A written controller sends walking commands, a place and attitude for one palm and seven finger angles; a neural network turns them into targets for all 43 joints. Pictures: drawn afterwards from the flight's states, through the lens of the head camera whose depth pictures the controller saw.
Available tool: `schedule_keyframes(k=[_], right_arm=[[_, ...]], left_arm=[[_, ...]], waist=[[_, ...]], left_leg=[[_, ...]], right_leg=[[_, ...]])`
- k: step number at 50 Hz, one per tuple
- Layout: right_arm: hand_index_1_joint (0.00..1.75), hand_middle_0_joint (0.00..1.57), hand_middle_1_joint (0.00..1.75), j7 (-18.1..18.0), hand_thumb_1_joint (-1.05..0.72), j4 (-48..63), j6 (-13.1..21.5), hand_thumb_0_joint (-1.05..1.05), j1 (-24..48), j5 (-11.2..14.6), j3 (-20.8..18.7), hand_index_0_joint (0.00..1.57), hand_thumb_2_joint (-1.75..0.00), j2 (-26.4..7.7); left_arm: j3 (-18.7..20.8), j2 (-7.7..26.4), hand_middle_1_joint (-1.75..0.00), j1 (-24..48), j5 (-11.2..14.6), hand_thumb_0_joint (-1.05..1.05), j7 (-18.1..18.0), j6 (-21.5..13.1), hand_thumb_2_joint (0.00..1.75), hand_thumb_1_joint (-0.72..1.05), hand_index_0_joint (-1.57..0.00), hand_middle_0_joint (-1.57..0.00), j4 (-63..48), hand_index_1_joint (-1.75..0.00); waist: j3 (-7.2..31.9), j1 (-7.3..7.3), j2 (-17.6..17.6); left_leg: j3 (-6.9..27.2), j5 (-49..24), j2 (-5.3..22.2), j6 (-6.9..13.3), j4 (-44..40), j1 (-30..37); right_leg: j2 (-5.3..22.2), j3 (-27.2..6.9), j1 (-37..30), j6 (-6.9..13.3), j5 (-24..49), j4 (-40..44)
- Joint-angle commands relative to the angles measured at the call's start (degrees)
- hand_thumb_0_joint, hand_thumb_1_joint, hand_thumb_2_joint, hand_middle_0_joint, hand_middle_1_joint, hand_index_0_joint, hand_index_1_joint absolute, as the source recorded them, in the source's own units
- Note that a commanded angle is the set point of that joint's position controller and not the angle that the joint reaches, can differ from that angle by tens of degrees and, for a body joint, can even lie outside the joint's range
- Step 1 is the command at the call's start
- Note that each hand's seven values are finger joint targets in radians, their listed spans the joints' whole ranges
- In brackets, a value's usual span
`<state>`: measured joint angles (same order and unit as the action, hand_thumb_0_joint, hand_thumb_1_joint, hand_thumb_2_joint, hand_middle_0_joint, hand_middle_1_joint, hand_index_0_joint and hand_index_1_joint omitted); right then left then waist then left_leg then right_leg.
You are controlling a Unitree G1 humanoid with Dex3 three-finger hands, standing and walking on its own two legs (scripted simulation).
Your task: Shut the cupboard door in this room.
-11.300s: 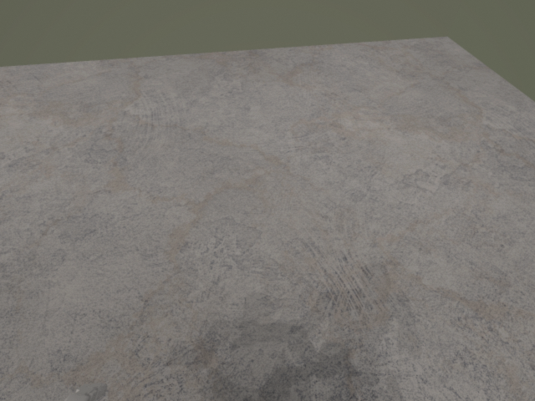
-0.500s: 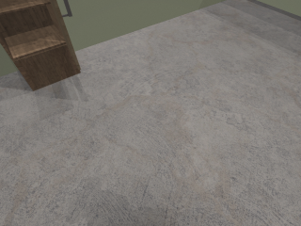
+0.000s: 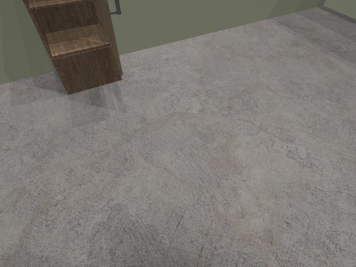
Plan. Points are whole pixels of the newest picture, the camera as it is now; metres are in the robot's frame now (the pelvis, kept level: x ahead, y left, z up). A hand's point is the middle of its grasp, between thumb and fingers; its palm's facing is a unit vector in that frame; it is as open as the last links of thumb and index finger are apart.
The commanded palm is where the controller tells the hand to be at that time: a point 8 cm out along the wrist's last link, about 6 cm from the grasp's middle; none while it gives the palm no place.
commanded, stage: turn or walk to find it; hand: left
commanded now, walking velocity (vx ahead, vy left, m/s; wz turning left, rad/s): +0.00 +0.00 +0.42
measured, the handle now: (113, 1) +1.31 +0.44 +0.03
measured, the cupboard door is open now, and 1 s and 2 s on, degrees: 82 82 82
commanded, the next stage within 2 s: stand and wait in 1.92 s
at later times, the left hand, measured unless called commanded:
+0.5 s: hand out of the picture +0.02 +0.18 -0.14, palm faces +0.21 -0.94 -0.27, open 7.4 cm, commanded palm none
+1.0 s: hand out of the picture -0.14 +0.23 -0.17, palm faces +0.43 -0.87 -0.24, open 7.4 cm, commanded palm none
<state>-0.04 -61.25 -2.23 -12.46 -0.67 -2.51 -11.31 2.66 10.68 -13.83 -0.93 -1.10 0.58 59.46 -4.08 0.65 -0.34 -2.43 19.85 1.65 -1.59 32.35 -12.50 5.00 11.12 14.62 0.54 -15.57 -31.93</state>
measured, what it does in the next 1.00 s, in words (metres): steps on the spot, turning left: right foot, then left foot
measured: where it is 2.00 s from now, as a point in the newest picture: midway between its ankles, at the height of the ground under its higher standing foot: outside the picture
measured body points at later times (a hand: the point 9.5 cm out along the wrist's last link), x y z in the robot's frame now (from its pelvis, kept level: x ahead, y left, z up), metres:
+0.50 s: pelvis -0.04 -0.03 +0.00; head -0.03 -0.05 +0.45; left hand +0.01 +0.23 -0.12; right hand +0.05 -0.27 -0.16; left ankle -0.04 +0.11 -0.69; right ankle -0.02 -0.13 -0.73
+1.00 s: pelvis -0.08 +0.02 +0.01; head -0.05 +0.05 +0.45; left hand -0.16 +0.28 -0.15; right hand +0.09 -0.18 -0.13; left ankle -0.13 +0.11 -0.73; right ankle -0.05 -0.13 -0.66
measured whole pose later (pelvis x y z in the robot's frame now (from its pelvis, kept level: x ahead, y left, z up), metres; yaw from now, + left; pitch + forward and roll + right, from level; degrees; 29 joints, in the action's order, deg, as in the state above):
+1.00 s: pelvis -0.08 +0.02 +0.01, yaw +23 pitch +1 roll -1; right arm 0.0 -55.6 -0.7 -9.8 -1.4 -1.9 -10.4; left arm 4.0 15.3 -12.6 -0.7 -0.4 3.7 57.5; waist -4.2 0.9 -2.1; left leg -0.8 16.2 0.2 1.3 28.9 -13.2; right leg 5.8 3.5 26.6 -4.5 -24.6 -60.5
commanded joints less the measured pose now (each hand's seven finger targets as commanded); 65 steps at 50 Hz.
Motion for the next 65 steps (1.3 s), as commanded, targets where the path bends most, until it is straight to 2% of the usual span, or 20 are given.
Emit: schedule_keyframes(k=[1,7,18,19,20,21,22,25,35,39,40,41,42,45,48,55,61,62,64,65], right_arm=[[0.30,0.20,0.30,-0.55,-0.90,4.05,1.64,0.00,-4.03,-0.57,-2.35,0.20,-0.90,-11.57],[0.30,0.20,0.30,-1.49,-0.90,4.94,2.03,0.00,0.12,-0.57,-1.86,0.20,-0.90,-9.49],[0.30,0.20,0.30,-0.68,-0.90,7.78,0.92,0.00,0.34,-0.55,-3.44,0.20,-0.90,-10.53],[0.30,0.20,0.30,-0.46,-0.90,8.27,0.95,0.00,0.70,-0.19,-3.35,0.20,-0.90,-9.41],[0.30,0.20,0.30,-0.04,-0.90,9.10,0.96,0.00,0.17,0.33,-3.05,0.20,-0.90,-6.26],[0.30,0.20,0.30,0.09,-0.90,11.15,0.81,0.00,2.33,-0.01,-2.67,0.20,-0.90,-4.68],[0.30,0.20,0.30,-0.03,-0.90,10.65,-0.45,0.00,2.64,-0.75,-3.54,0.20,-0.90,-7.56],[0.30,0.20,0.30,0.92,-0.90,8.11,-1.42,0.00,-0.97,-0.76,-3.89,0.20,-0.90,-6.69],[0.30,0.20,0.30,0.85,-0.90,9.67,-0.26,0.00,5.22,0.06,-1.97,0.20,-0.90,-4.93],[0.30,0.20,0.30,0.46,-0.90,8.25,0.88,0.00,-0.31,0.23,-1.66,0.20,-0.90,-5.34],[0.30,0.20,0.30,0.59,-0.90,7.73,1.47,0.00,-2.73,0.18,-1.96,0.20,-0.90,-7.30],[0.30,0.20,0.30,0.40,-0.90,8.11,2.04,0.00,-3.61,-0.42,-3.23,0.20,-0.90,-13.08],[0.30,0.20,0.30,0.16,-0.90,7.88,1.46,0.00,-5.51,-0.31,-4.00,0.20,-0.90,-16.81],[0.30,0.20,0.30,-1.05,-0.90,7.87,1.53,0.00,-0.39,-0.56,-2.80,0.20,-0.90,-12.38],[0.30,0.20,0.30,-1.20,-0.90,8.18,2.32,0.00,0.12,-0.36,-2.25,0.20,-0.90,-10.82],[0.30,0.20,0.30,-1.00,-0.90,8.14,1.71,0.00,-2.60,-0.59,-3.05,0.20,-0.90,-11.28],[0.30,0.20,0.30,-0.65,-0.90,9.62,1.03,0.00,0.98,-0.69,-3.45,0.20,-0.90,-11.14],[0.30,0.20,0.30,-0.52,-0.90,9.89,1.09,0.00,1.41,-0.30,-3.42,0.20,-0.90,-10.32],[0.30,0.20,0.30,0.02,-0.90,12.16,1.18,0.00,0.78,0.20,-2.63,0.20,-0.90,-5.02],[0.30,0.20,0.30,-0.30,-0.90,11.95,-0.03,0.00,1.07,-0.41,-3.36,0.20,-0.90,-7.81]], left_arm=[[1.14,4.92,-0.30,0.35,0.57,0.00,-0.29,0.58,0.90,0.90,-0.20,-0.20,-5.54,-0.30],[1.27,5.29,-0.30,2.54,0.04,0.00,0.17,1.19,0.90,0.90,-0.20,-0.20,-4.19,-0.30],[1.11,5.55,-0.30,-0.96,0.68,0.00,-0.46,0.06,0.90,0.90,-0.20,-0.20,-6.07,-0.30],[1.43,6.99,-0.30,-2.93,0.48,0.00,-0.67,-0.40,0.90,0.90,-0.20,-0.20,-5.68,-0.30],[2.21,11.36,-0.30,-3.37,-0.33,0.00,-1.12,-0.88,0.90,0.90,-0.20,-0.20,-5.91,-0.30],[2.87,14.81,-0.30,-3.25,-0.67,0.00,-1.13,-0.79,0.90,0.90,-0.20,-0.20,-6.92,-0.30],[3.13,13.88,-0.30,-1.81,-0.10,0.00,-1.19,-0.99,0.90,0.90,-0.20,-0.20,-7.83,-0.30],[1.98,9.92,-0.30,6.62,-0.16,0.00,-1.04,-0.68,0.90,0.90,-0.20,-0.20,-10.11,-0.30],[2.76,12.91,-0.30,-2.92,-0.92,0.00,-0.72,-0.82,0.90,0.90,-0.20,-0.20,-7.00,-0.30],[3.16,13.56,-0.30,-1.35,-0.46,0.00,-0.61,-0.22,0.90,0.90,-0.20,-0.20,-6.72,-0.30],[2.92,12.30,-0.30,-0.71,0.09,0.00,-0.48,0.15,0.90,0.90,-0.20,-0.20,-6.81,-0.30],[2.44,8.57,-0.30,-2.03,0.55,0.00,-0.20,0.64,0.90,0.90,-0.20,-0.20,-8.58,-0.30],[1.26,6.50,-0.30,0.80,0.06,0.00,-0.11,1.02,0.90,0.90,-0.20,-0.20,-10.21,-0.30],[1.83,8.04,-0.30,5.34,0.10,0.00,0.19,1.78,0.90,0.90,-0.20,-0.20,-8.72,-0.30],[1.60,7.44,-0.30,2.95,0.13,0.00,0.54,1.15,0.90,0.90,-0.20,-0.20,-6.96,-0.30],[1.00,6.88,-0.30,6.67,0.55,0.00,0.02,1.02,0.90,0.90,-0.20,-0.20,-9.17,-0.30],[1.22,6.84,-0.30,1.03,0.75,0.00,-0.20,0.13,0.90,0.90,-0.20,-0.20,-8.78,-0.30],[1.40,7.96,-0.30,-1.47,0.62,0.00,-0.35,-0.41,0.90,0.90,-0.20,-0.20,-8.36,-0.30],[2.82,15.89,-0.30,-3.06,-0.61,0.00,-0.93,-1.32,0.90,0.90,-0.20,-0.20,-8.66,-0.30],[3.30,15.21,-0.30,-2.45,0.05,0.00,-1.19,-1.37,0.90,0.90,-0.20,-0.20,-9.22,-0.30]], waist=[[3.52,-1.75,15.80],[2.88,-0.90,7.53],[7.23,0.17,8.50],[8.04,1.15,5.64],[8.06,1.26,-5.89],[4.58,2.28,-14.94],[2.89,2.12,-15.37],[-1.54,-2.95,-7.63],[3.46,2.60,-11.20],[7.51,-0.42,-10.85],[8.96,-1.96,-4.77],[9.15,-2.28,11.77],[7.44,-3.51,17.60],[2.88,-2.29,12.22],[5.28,-1.18,8.96],[5.86,-3.00,8.16],[6.55,0.09,8.82],[7.76,1.34,5.80],[6.64,1.99,-15.78],[6.83,2.28,-16.60]], left_leg=[[22.08,-20.39,19.10,9.87,-17.21,6.14],[15.67,-22.30,12.19,10.76,-16.00,2.98],[19.64,-25.26,7.99,8.80,-8.55,-1.04],[17.77,-19.45,5.45,6.23,-5.45,-5.51],[11.72,-7.72,-0.11,2.65,3.16,-15.75],[5.26,10.91,-5.45,0.13,14.68,-20.82],[8.50,11.81,-2.68,0.50,24.69,-19.33],[6.89,3.05,-0.88,-0.06,36.84,-18.31],[-0.28,7.97,-0.12,-1.76,15.66,-12.76],[-2.68,-2.02,-0.94,-0.74,-3.21,-1.55],[-0.06,-9.92,1.17,0.00,-11.05,5.65],[17.00,-23.22,14.22,4.91,-14.14,12.96],[22.79,-35.19,21.90,10.50,-14.22,10.92],[17.90,-23.91,15.42,10.51,-15.12,2.67],[12.85,-36.03,11.53,9.63,-12.60,7.72],[17.77,-37.61,12.14,11.68,-11.00,9.00],[20.04,-30.42,8.54,9.11,-7.40,-0.81],[18.75,-25.28,6.32,6.84,-3.93,-3.66],[5.62,12.17,-5.92,-0.07,16.11,-20.26],[8.65,14.59,-3.12,0.15,25.52,-18.38]], right_leg=[[0.67,-2.76,12.57,-3.61,-14.32,-13.75],[0.00,-9.20,12.95,-3.92,-9.82,-25.57],[-3.43,-7.73,-3.08,-3.92,-0.98,4.00],[-1.17,-9.16,-9.34,-3.54,3.83,11.05],[9.43,-19.58,-16.44,-0.25,3.00,15.34],[20.59,-28.76,-12.07,5.85,6.76,17.44],[21.59,-29.22,-3.24,8.00,1.26,19.45],[14.06,-17.68,3.56,5.60,-1.27,18.26],[15.68,-11.34,-8.70,7.85,20.58,11.01],[14.22,-6.93,-7.22,4.01,23.22,2.78],[12.22,-4.19,-2.65,0.99,17.86,-3.80],[5.02,-0.94,11.50,-3.48,-2.12,-14.81],[2.18,-3.75,16.98,-4.65,-20.98,-22.83],[2.22,-9.95,17.70,-4.34,-11.78,-32.07],[1.17,-9.47,17.21,-5.22,-7.66,-31.41],[-0.79,-9.98,13.85,-5.56,-10.66,-20.91],[-3.37,-8.30,-1.74,-4.18,-1.61,0.53],[-1.95,-8.94,-7.74,-3.93,4.48,9.03],[20.94,-30.15,-15.27,5.79,15.77,15.04],[22.92,-30.12,-8.36,8.75,14.48,16.35]])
